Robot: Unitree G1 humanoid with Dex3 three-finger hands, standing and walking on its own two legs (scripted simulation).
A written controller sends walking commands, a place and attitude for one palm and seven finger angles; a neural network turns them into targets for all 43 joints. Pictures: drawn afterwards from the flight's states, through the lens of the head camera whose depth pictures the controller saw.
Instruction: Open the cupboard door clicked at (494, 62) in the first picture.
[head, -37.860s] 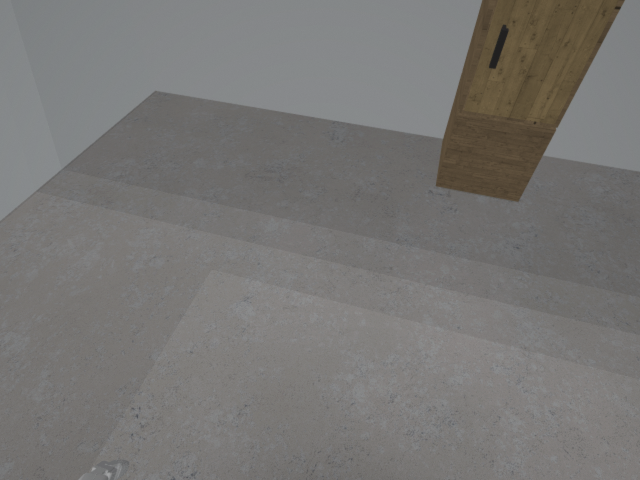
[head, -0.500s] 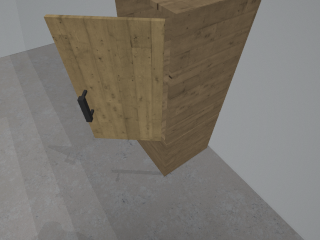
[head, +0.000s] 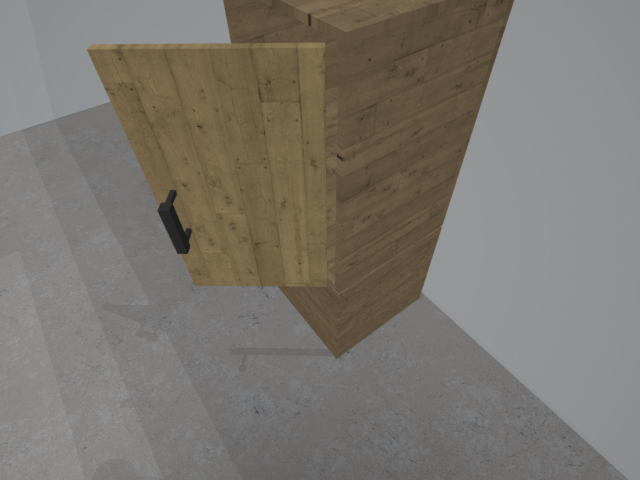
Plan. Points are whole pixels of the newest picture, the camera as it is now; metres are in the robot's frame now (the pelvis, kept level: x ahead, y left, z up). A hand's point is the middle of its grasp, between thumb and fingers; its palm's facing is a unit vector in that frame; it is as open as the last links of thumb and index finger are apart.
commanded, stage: shuffle to correct the standing spot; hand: left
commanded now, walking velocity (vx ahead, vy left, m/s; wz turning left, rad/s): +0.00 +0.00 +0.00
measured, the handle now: (177, 222) +0.58 +0.33 -0.08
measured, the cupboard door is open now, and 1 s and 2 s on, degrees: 52 52 52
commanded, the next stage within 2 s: come to a stop and stand still in 0.72 s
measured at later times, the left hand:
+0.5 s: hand out of the picture +0.01 +0.22 -0.18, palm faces +0.04 -0.97 -0.24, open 7.4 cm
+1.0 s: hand out of the picture +0.05 +0.31 -0.19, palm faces +0.07 -0.96 -0.26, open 7.4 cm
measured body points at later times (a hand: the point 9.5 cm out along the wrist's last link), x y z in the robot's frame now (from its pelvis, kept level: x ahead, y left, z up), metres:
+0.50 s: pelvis +0.01 +0.03 -0.01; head +0.04 +0.03 +0.44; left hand +0.01 +0.27 -0.17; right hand +0.03 -0.21 -0.16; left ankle -0.02 +0.11 -0.74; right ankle -0.03 -0.09 -0.72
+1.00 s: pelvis +0.04 +0.10 -0.01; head +0.06 +0.12 +0.43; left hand +0.04 +0.36 -0.17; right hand +0.12 -0.14 -0.15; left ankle +0.05 +0.23 -0.74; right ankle +0.00 -0.04 -0.71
